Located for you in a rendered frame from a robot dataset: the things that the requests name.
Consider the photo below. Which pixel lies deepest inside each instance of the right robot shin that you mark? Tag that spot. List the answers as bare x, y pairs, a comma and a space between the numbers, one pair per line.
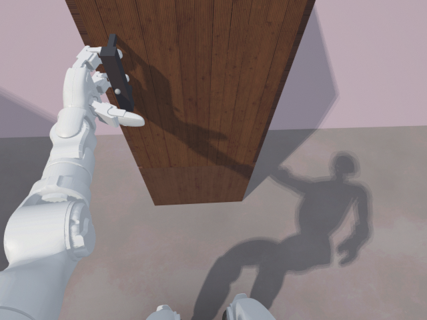
239, 296

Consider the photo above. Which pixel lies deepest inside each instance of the left robot hand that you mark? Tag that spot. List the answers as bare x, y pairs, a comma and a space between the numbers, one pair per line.
79, 89

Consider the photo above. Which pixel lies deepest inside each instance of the cupboard door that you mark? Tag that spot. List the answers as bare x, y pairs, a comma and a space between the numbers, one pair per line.
204, 73

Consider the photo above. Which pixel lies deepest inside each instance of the right robot thigh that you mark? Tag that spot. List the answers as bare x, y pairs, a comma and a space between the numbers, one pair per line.
248, 309

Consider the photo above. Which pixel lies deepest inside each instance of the robot left forearm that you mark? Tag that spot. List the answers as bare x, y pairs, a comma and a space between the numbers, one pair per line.
69, 171

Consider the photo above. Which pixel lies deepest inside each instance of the left robot upper arm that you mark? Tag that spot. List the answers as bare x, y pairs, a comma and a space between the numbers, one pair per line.
44, 244

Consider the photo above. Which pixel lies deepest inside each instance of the handle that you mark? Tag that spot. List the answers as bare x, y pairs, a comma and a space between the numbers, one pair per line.
113, 67

